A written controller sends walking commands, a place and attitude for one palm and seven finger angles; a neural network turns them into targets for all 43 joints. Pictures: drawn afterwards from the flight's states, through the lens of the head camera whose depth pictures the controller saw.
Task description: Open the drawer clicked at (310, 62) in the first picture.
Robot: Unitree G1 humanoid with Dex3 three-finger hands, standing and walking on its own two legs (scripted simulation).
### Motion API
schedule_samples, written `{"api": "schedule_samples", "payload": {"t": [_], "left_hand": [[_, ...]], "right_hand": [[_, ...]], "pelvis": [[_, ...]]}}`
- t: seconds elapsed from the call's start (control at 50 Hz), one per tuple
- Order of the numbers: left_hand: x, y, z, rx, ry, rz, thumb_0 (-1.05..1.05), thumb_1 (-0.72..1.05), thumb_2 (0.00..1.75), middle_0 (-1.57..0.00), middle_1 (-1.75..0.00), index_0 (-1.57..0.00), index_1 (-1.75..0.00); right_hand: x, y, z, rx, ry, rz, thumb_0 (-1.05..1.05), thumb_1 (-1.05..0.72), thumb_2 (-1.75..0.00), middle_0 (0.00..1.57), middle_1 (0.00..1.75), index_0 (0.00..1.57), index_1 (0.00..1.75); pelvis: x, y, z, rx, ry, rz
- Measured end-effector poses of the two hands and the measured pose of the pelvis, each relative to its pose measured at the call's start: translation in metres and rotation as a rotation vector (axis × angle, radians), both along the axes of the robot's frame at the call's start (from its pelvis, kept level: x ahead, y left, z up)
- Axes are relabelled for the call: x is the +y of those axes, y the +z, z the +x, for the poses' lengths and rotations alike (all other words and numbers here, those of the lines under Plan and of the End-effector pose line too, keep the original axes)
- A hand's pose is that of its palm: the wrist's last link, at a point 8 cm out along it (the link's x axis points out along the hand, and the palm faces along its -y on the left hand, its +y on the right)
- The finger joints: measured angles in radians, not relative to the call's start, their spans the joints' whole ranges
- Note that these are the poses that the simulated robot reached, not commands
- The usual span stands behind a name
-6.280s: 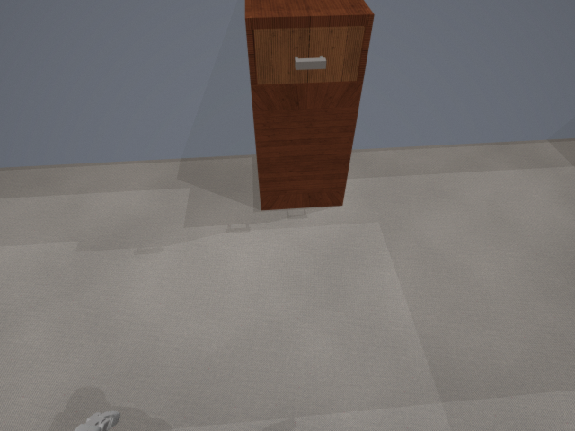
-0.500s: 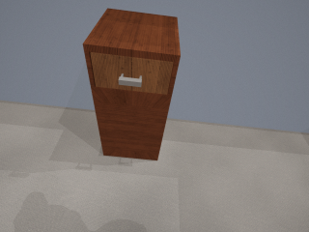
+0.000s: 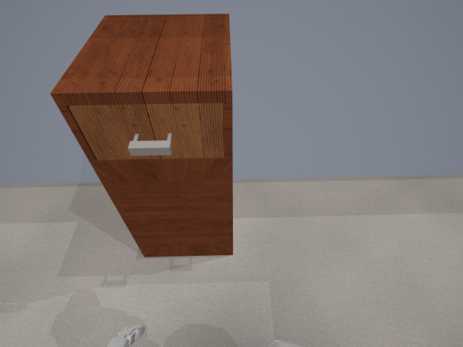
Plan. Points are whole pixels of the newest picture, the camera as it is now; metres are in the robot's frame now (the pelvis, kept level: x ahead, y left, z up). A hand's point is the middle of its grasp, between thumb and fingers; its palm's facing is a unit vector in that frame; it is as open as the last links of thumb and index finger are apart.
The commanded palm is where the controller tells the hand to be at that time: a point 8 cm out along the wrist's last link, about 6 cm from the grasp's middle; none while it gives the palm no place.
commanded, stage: come to a stop and stand still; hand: left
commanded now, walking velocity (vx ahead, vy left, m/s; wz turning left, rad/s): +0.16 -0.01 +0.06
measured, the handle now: (152, 142) +0.58 +0.20 -0.01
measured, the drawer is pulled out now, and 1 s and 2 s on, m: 0.00 0.00 0.00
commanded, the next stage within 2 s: look again from close up in 1.66 s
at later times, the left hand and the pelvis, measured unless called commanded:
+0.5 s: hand out of the picture +0.06 +0.19 -0.16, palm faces +0.08 -0.98 -0.20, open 7.3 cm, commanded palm none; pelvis +0.06 +0.01 +0.02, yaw -1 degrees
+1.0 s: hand out of the picture +0.04 +0.13 -0.15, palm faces +0.01 -0.98 -0.19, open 7.3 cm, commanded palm none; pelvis +0.04 -0.04 +0.02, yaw -1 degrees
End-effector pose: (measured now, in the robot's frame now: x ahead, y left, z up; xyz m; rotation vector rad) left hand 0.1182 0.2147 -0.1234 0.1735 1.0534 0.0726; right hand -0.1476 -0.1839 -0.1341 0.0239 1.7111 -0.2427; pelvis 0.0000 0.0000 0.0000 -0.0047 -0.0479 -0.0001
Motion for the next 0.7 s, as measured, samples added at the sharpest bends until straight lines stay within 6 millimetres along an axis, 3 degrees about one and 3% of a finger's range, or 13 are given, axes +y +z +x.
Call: {"api": "schedule_samples", "payload": {"t": [0.08,0.12,0.2,0.32,0.42,0.52,0.62,0.7], "left_hand": [[-0.005,0.007,-0.008,0.043,0.066,0.01,0.0,0.92,0.9,-0.2,-0.3,-0.2,-0.29],[0.002,0.012,-0.012,0.063,0.101,0.04,-0.02,0.94,0.9,-0.2,-0.3,-0.2,-0.29],[0.008,0.014,-0.022,0.142,0.105,0.066,-0.02,0.95,0.9,-0.2,-0.3,-0.2,-0.29],[0.014,0.003,-0.041,0.235,0.145,0.036,0.0,0.93,0.9,-0.2,-0.3,-0.2,-0.29],[0.024,-0.013,-0.054,0.299,0.177,0.008,0.0,0.92,0.9,-0.2,-0.3,-0.2,-0.29],[0.027,-0.008,-0.064,0.346,0.162,0.013,0.0,0.91,0.9,-0.2,-0.3,-0.2,-0.29],[0.023,0.001,-0.072,0.359,0.134,0.04,0.0,0.91,0.9,-0.2,-0.3,-0.2,-0.29],[0.012,0.003,-0.076,0.338,0.115,0.074,0.0,0.91,0.9,-0.2,-0.3,-0.2,-0.29]], "right_hand": [[-0.029,-0.002,0.075,-0.132,0.055,-0.03,0.01,-0.91,-0.9,0.2,0.3,0.2,0.3],[-0.039,0.0,0.117,-0.216,0.086,-0.045,0.01,-0.91,-0.9,0.2,0.3,0.2,0.29],[-0.045,0.003,0.19,-0.36,0.126,-0.06,0.01,-0.92,-0.9,0.2,0.3,0.19,0.29],[-0.047,0.007,0.251,-0.427,0.179,-0.096,0.01,-0.95,-0.9,0.2,0.3,0.19,0.29],[-0.032,0.012,0.27,-0.445,0.223,-0.111,0.01,-0.94,-0.9,0.2,0.3,0.19,0.29],[-0.026,0.018,0.274,-0.457,0.228,-0.115,0.0,-0.94,-0.9,0.2,0.3,0.2,0.3],[-0.03,0.014,0.268,-0.471,0.204,-0.086,0.0,-0.93,-0.9,0.2,0.3,0.2,0.3],[-0.042,0.002,0.252,-0.472,0.165,-0.054,0.0,-0.92,-0.9,0.2,0.3,0.2,0.3]], "pelvis": [[-0.008,0.011,0.02,-0.006,0.012,-0.003],[-0.011,0.016,0.029,0.0,0.018,-0.004],[-0.011,0.02,0.043,0.011,0.01,-0.002],[0.001,0.017,0.057,0.013,0.002,-0.008],[0.012,0.012,0.062,0.015,0.003,0.002],[0.015,0.018,0.056,0.029,-0.015,0.012],[0.007,0.02,0.048,0.047,-0.028,0.021],[-0.008,0.015,0.039,0.043,-0.036,0.037]]}}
